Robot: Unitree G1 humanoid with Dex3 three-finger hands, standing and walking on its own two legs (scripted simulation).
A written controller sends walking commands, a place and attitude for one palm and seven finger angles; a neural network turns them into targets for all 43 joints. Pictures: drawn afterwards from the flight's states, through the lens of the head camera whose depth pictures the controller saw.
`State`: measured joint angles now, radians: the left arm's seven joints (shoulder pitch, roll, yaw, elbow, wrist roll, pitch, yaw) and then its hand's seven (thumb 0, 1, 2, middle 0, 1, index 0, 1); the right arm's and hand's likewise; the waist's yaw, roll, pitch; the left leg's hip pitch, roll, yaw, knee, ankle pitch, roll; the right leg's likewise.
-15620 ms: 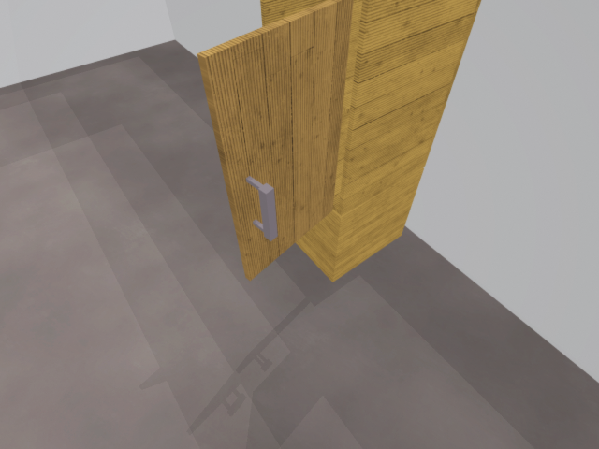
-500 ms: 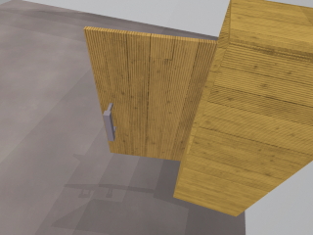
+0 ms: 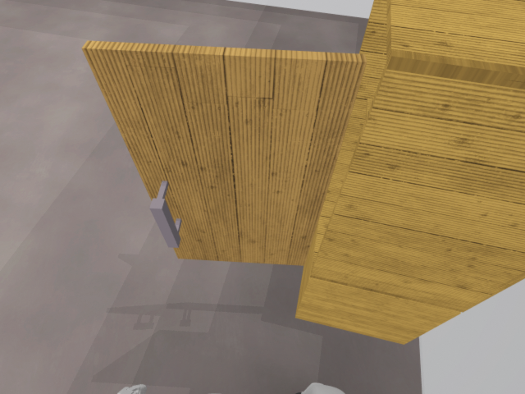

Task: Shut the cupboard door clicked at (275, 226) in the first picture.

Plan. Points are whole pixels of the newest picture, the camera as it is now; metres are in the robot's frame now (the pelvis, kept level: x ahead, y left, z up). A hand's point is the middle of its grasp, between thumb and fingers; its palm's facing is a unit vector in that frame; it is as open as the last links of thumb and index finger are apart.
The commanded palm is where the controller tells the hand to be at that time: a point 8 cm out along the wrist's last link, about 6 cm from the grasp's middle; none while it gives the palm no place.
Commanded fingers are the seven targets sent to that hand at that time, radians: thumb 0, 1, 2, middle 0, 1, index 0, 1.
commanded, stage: come to a stop and stand still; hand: left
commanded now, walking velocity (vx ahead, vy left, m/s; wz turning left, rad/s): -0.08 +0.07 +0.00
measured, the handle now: (169, 215) +0.43 +0.21 -0.07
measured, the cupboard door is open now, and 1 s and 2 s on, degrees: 100 100 100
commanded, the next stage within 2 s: look again from close up in 0.50 s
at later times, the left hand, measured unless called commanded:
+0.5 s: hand out of the picture +0.00 +0.25 -0.14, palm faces -0.04 -0.95 -0.30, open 7.4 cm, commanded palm none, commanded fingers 0.00 0.90 0.90 -0.20 -0.30 -0.20 -0.30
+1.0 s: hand out of the picture +0.06 +0.19 -0.15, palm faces -0.06 -0.97 -0.25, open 7.3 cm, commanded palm none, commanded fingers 0.00 0.90 0.90 -0.20 -0.30 -0.20 -0.30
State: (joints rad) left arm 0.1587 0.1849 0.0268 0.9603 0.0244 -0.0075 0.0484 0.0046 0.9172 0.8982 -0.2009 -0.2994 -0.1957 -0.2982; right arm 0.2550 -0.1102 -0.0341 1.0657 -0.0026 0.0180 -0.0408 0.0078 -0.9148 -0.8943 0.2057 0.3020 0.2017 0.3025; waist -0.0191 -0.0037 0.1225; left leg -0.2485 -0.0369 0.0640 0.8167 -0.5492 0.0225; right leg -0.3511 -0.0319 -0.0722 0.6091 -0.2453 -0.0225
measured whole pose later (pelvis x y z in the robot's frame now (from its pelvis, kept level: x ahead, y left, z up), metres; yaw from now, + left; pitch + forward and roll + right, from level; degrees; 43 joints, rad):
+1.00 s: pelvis +0.02 +0.01 +0.02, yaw -3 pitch -1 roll +1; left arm 0.21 0.16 -0.02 1.10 0.01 -0.01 0.03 0.01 0.92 0.90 -0.20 -0.30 -0.20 -0.30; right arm 0.30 -0.16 0.02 1.12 -0.02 -0.02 -0.03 0.00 -0.91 -0.89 0.20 0.30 0.20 0.30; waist -0.01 0.04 0.05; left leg -0.11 -0.01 0.10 0.39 -0.28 0.02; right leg -0.24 -0.02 -0.01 0.49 -0.24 -0.02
